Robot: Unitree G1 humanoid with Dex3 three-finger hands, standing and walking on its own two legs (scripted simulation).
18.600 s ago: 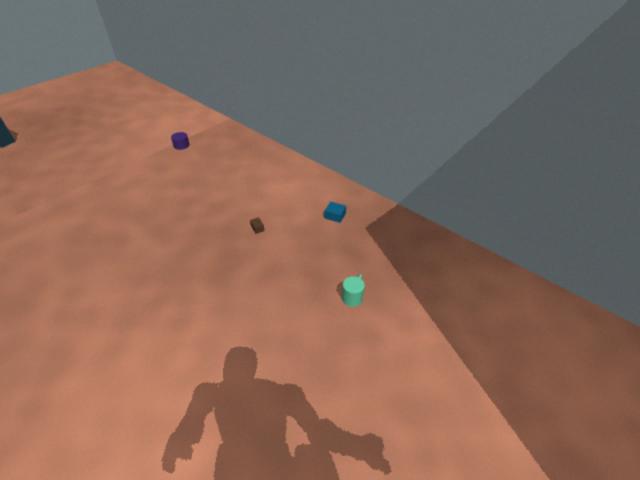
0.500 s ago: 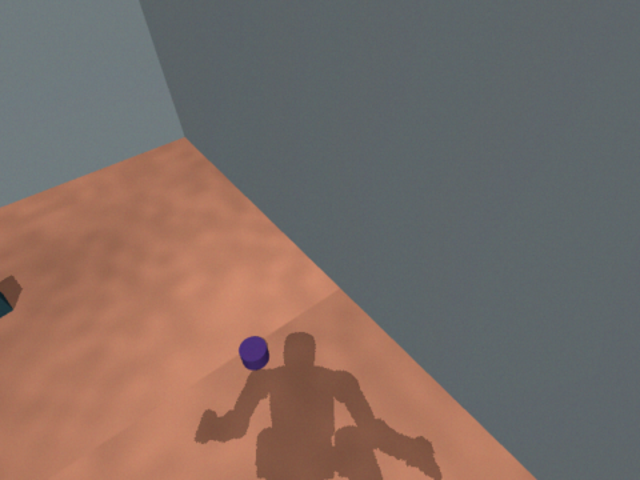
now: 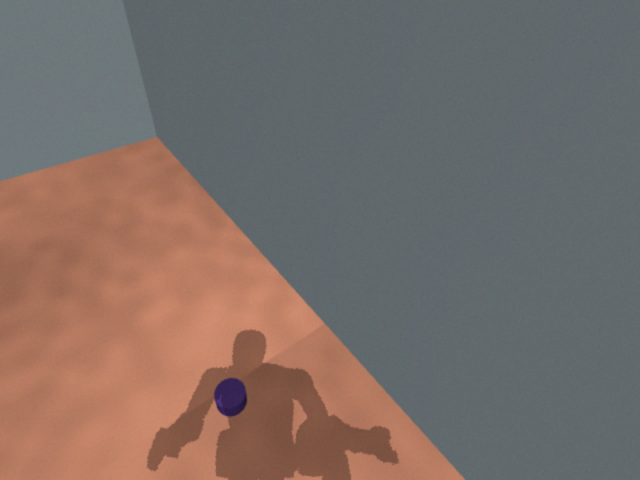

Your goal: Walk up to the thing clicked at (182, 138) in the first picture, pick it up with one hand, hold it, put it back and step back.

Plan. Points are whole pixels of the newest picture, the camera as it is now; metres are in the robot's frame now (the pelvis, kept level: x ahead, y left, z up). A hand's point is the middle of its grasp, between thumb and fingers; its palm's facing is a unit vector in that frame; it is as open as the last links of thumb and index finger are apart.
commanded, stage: walk up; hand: left
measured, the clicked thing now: (230, 397) +0.55 +0.22 -0.74
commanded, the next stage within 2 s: stand in 1.90 s
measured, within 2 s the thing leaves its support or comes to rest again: neither
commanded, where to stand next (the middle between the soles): +0.17 -0.02 m, yaw +1 degrees
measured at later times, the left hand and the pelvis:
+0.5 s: hand out of the picture +0.19 +0.26 -0.16, palm faces +0.00 -0.93 -0.36, open 7.4 cm; pelvis +0.10 -0.01 -0.02, yaw +1 degrees
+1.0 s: hand (140, 475) +0.20 +0.24 -0.14, palm faces +0.03 -0.94 -0.34, open 7.4 cm; pelvis +0.13 -0.01 +0.01, yaw +2 degrees
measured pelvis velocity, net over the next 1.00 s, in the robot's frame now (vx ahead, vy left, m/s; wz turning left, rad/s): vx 0.13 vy -0.01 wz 0.03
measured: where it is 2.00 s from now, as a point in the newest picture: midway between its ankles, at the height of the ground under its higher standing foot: outside the picture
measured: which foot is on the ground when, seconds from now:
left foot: down 0.00-0.22, up 0.24-0.44, down 0.46-1.00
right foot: up 0.00-0.18, down 0.20-1.00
